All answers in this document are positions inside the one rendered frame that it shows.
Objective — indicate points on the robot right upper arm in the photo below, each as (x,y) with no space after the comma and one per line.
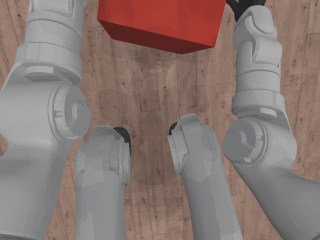
(262,153)

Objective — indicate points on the robot right forearm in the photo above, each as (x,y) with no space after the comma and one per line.
(258,68)

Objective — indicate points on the carton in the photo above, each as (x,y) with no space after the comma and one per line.
(177,26)

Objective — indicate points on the robot left upper arm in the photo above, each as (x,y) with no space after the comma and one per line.
(40,122)

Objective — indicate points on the robot left forearm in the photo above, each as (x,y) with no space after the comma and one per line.
(52,43)

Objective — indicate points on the right robot hand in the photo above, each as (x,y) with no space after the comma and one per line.
(240,7)

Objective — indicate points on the robot right thigh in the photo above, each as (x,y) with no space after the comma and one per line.
(212,211)

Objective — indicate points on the robot right shin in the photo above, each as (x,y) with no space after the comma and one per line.
(209,132)

